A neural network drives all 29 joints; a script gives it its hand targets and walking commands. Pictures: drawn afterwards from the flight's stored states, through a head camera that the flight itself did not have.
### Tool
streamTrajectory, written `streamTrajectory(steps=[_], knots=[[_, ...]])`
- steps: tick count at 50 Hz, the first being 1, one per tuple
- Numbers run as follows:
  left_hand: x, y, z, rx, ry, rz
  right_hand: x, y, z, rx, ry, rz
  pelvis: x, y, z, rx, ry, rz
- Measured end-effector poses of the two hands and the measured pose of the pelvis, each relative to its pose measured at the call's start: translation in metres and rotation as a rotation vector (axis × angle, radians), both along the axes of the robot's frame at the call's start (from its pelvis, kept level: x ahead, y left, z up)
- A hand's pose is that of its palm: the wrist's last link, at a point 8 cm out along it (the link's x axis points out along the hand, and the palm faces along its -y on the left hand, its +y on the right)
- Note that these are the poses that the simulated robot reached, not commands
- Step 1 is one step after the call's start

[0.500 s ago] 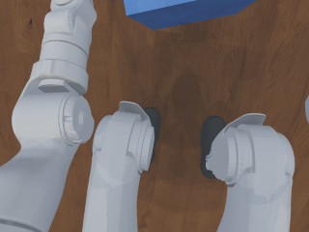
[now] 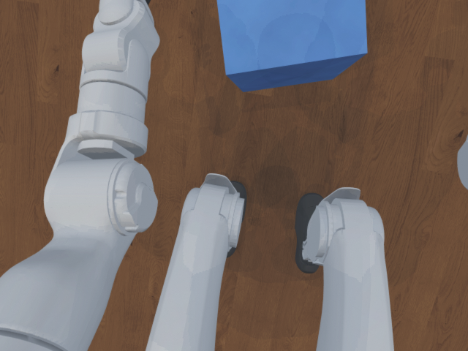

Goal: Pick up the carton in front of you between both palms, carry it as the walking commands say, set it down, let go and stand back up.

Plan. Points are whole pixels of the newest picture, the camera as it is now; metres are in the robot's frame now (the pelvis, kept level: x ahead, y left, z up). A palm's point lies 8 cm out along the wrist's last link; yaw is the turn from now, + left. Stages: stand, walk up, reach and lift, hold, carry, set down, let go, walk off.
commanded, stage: set down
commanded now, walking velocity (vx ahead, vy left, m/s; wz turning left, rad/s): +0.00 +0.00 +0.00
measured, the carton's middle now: (284, 22) +0.59 +0.00 -0.33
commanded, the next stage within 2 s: let go in 0.56 s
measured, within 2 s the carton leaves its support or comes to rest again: neither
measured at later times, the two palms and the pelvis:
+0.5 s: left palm out of the picture +0.55 +0.19 +0.04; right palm out of the picture +0.61 -0.20 +0.05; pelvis +0.02 -0.01 +0.14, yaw -1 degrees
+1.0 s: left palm out of the picture +0.45 +0.21 +0.14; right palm out of the picture +0.48 -0.22 +0.14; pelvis +0.07 +0.00 +0.25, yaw -4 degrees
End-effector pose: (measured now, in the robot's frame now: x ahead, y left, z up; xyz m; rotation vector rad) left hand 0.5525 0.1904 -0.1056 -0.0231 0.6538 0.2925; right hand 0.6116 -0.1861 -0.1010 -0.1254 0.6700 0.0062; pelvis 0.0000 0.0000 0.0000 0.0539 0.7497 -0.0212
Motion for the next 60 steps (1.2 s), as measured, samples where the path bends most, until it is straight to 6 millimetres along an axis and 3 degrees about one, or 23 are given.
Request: streamTrajectory(steps=[10,26,33,37,42,48,60], knots=[[0.001,0.004,0.052,0.012,-0.011,0.001,0.002,-0.008,0.05,-0.007,-0.013,0.008,0.006,-0.003,0.052,0.004,0.054,-0.008],[-0.002,0.004,0.153,0.011,-0.017,-0.011,0.002,-0.014,0.153,0.001,-0.008,0.011,0.022,-0.005,0.145,-0.008,0.063,-0.01],[-0.005,0.001,0.185,0.029,-0.006,-0.039,-0.005,-0.017,0.184,-0.01,-0.002,0.0,0.03,-0.005,0.18,-0.013,0.047,-0.016],[-0.016,-0.002,0.195,0.054,0.02,-0.103,-0.025,-0.022,0.194,-0.04,0.009,-0.035,0.038,-0.004,0.199,-0.02,0.035,-0.021],[-0.045,-0.001,0.208,0.083,0.075,-0.212,-0.069,-0.029,0.206,-0.08,0.03,-0.1,0.052,-0.002,0.221,-0.031,-0.001,-0.027],[-0.085,0.015,0.239,0.101,0.122,-0.278,-0.12,-0.031,0.229,-0.082,0.048,-0.123,0.067,0.003,0.246,-0.043,-0.083,-0.03],[-0.165,0.039,0.298,0.091,0.14,-0.283,-0.19,-0.032,0.283,-0.073,0.058,-0.091,0.095,0.009,0.282,-0.06,-0.287,-0.018]])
